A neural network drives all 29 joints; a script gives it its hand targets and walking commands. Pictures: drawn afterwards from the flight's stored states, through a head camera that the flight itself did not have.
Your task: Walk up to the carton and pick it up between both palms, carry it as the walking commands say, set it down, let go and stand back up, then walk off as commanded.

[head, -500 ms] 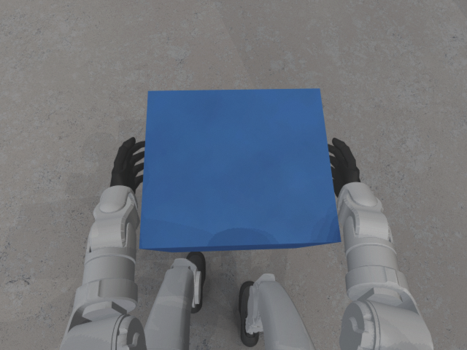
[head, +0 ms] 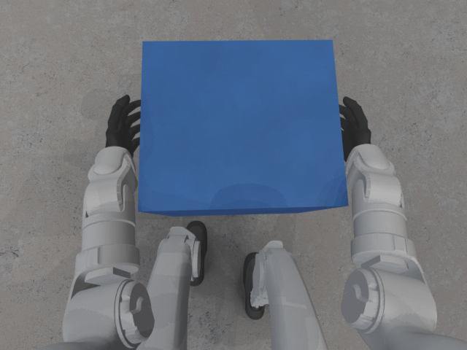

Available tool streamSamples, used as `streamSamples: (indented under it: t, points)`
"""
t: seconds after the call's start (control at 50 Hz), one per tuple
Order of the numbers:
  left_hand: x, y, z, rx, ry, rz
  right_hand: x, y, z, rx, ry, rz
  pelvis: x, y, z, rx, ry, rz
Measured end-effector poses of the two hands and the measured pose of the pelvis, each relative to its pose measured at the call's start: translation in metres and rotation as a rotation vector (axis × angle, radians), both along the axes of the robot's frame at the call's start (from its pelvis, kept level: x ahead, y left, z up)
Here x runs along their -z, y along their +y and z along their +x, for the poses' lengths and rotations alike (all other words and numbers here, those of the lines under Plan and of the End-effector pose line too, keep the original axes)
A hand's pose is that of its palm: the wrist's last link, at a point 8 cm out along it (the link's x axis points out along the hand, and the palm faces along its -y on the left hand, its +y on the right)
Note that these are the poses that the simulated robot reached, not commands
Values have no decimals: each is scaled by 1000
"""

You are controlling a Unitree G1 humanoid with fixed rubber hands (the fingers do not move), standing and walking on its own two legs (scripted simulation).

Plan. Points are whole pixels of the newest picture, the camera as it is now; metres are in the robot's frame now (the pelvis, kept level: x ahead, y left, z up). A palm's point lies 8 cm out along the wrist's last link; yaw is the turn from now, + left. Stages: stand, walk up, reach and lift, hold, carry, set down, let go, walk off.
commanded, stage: set down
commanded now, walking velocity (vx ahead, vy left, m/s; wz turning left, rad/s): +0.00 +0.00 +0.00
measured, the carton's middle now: (237, 145) +0.44 +0.01 -0.18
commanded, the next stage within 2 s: none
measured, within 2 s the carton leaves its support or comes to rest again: rests again in 1.80 s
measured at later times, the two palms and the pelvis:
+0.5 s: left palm (137, 144) +0.44 +0.20 -0.21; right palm (328, 139) +0.47 -0.18 -0.19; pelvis -0.02 +0.00 -0.06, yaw -1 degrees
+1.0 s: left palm (154, 138) +0.47 +0.19 -0.28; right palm (322, 139) +0.49 -0.19 -0.27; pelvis -0.06 +0.00 -0.12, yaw -1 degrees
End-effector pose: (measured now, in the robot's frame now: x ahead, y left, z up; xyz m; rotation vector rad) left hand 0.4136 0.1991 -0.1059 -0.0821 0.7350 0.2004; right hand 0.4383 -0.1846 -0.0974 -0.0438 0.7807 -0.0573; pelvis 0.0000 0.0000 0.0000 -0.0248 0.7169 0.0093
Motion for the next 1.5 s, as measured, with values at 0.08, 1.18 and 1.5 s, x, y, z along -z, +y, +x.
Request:
streamSamples:
  t: [0.08,1.18,1.5]
  points:
    - [15,2,2,-9,4,-2,14,2,5,-11,5,-7,9,0,-1,1,20,0]
    - [208,4,63,26,-14,31,212,5,55,-13,-15,-53,145,-3,-57,23,-170,5]
    - [245,13,88,46,10,48,263,15,67,-34,8,-70,178,-3,-47,26,-143,6]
